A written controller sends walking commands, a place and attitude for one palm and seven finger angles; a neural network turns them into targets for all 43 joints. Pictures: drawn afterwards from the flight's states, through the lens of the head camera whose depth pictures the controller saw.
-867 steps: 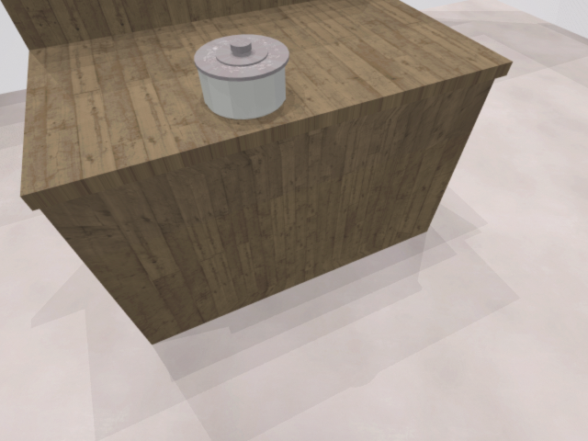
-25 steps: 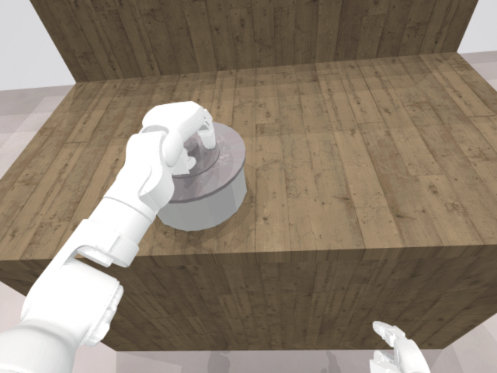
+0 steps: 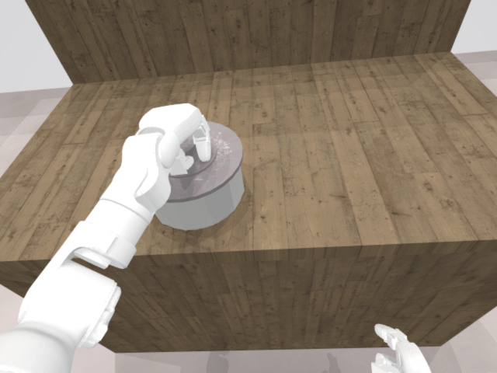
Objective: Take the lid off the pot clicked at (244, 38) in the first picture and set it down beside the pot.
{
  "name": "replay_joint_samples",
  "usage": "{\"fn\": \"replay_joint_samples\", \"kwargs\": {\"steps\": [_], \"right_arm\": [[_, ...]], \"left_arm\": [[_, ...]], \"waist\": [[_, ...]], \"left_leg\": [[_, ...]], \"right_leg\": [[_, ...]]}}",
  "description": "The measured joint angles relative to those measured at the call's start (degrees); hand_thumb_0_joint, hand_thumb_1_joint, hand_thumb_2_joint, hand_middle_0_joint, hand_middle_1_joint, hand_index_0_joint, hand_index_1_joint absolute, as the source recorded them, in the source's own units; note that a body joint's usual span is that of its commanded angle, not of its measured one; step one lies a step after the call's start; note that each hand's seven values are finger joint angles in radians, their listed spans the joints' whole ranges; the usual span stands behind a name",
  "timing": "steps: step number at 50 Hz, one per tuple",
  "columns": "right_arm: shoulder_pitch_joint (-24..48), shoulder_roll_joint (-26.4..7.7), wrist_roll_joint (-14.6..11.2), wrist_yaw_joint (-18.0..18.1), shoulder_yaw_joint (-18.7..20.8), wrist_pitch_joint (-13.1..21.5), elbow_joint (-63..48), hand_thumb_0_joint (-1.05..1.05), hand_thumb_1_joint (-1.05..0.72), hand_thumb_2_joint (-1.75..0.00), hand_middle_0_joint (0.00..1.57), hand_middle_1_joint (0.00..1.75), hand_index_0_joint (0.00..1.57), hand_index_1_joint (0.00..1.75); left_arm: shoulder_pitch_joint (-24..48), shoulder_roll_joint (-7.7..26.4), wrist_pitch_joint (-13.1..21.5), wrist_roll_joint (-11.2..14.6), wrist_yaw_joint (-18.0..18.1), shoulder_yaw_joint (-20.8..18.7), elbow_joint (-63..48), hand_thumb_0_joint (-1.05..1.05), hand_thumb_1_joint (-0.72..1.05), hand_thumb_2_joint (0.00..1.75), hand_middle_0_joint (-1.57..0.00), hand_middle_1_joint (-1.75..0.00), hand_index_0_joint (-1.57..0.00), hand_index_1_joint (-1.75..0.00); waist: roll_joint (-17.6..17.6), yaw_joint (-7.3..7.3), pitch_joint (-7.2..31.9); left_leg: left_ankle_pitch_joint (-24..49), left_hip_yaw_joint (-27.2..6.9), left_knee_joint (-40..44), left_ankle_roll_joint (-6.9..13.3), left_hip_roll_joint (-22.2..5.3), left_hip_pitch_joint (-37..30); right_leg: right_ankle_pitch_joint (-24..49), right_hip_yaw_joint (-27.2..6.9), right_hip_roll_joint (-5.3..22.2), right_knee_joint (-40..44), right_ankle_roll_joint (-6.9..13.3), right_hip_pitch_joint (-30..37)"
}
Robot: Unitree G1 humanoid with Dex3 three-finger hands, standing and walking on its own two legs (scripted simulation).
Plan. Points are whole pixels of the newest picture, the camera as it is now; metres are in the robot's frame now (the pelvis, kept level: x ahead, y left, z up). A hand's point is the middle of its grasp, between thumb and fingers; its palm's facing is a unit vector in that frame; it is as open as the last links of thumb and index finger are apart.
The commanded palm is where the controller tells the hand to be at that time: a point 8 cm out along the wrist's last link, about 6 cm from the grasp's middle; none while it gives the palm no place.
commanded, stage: lift the lid straight up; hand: left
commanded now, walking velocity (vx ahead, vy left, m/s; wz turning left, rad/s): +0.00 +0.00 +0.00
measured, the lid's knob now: (183, 147) +0.46 +0.13 +0.14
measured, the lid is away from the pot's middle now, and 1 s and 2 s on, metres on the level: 0.00 0.01 0.02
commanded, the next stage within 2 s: move the lid sideways beside the pot in 1.94 s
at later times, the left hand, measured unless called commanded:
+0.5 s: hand (180, 143) +0.42 +0.11 +0.18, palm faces -0.21 -0.07 -0.98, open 4.1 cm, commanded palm +0.40 +0.13 +0.26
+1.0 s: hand (174, 118) +0.43 +0.11 +0.22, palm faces -0.14 -0.06 -0.99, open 4.0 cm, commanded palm +0.41 +0.13 +0.30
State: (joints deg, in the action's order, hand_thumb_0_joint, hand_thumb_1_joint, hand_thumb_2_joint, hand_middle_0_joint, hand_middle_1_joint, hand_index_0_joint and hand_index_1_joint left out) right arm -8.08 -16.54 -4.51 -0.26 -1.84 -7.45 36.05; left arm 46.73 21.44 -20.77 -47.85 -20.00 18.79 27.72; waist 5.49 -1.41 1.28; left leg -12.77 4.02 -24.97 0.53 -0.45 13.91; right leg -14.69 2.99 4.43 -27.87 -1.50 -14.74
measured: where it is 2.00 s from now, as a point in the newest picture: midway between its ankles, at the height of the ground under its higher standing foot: outside the picture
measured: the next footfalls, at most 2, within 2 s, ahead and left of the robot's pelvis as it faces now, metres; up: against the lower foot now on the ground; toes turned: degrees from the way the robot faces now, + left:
none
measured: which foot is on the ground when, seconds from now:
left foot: down 0.00-1.00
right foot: down 0.00-1.00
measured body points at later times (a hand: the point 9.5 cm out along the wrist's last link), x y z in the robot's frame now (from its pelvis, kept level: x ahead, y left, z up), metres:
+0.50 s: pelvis +0.00 +0.00 +0.00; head +0.01 -0.05 +0.45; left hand +0.43 +0.12 +0.23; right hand +0.18 -0.23 -0.12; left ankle +0.00 +0.12 -0.74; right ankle +0.00 -0.13 -0.74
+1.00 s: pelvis -0.01 +0.00 +0.00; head +0.00 -0.05 +0.45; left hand +0.44 +0.12 +0.27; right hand +0.17 -0.24 -0.12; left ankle +0.00 +0.12 -0.74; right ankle +0.00 -0.13 -0.74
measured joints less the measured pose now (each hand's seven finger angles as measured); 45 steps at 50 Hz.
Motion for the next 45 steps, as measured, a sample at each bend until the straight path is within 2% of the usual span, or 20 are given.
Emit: {"fn": "replay_joint_samples", "kwargs": {"steps": [8, 19, 33, 45], "right_arm": [[0.01, 0.18, 0.06, 0.28, 0.1, 1.39, 0.43, 0.01, -0.91, -0.9, 0.19, 0.3, 0.2, 0.3], [0.11, 0.43, 0.33, -0.12, 0.09, 3.63, 0.94, 0.01, -0.9, -0.9, 0.19, 0.3, 0.2, 0.3], [1.2, 0.26, 0.35, -0.29, -0.19, 3.74, 0.83, 0.01, -0.9, -0.9, 0.19, 0.3, 0.2, 0.3], [1.01, 0.07, 0.35, 0.37, -0.55, 4.13, 0.93, 0.01, -0.9, -0.9, 0.19, 0.3, 0.2, 0.3]], "left_arm": [[0.77, 0.57, 0.06, 0.87, -0.93, 0.91, -0.04, -0.02, 0.21, 1.08, -0.59, -0.71, -1.2, -0.94], [1.23, 1.42, 0.58, 1.8, -2.2, 1.49, -2.27, -0.06, 0.23, 1.06, -0.61, -0.69, -1.24, -0.96], [4.59, 1.52, 0.82, 1.44, -2.99, 1.13, -2.32, -0.08, 0.23, 1.07, -0.62, -0.69, -1.25, -0.96], [7.61, 2.38, 1.46, 1.57, -3.55, -0.2, -0.28, -0.09, 0.23, 1.07, -0.62, -0.69, -1.25, -0.96]], "waist": [[0.11, 0.05, -0.56], [0.75, 0.51, -0.92], [0.86, 0.96, -0.7], [0.65, 0.59, -0.76]], "left_leg": [[0.17, -0.13, 0.26, 0.06, 0.14, -0.36], [0.45, -0.49, 0.84, 0.12, 0.39, -0.97], [0.94, -0.56, 1.3, 0.09, 0.52, -0.94], [1.33, -0.36, 1.69, 0.06, 0.45, -1.01]], "right_leg": [[0.08, 0.11, 0.11, 0.17, -0.03, 0.39], [0.15, 0.47, 0.33, 0.65, -0.11, 1.14], [0.42, 0.49, 0.43, 0.74, -0.1, 0.96], [0.74, 0.25, 0.32, 0.86, -0.03, 0.78]]}}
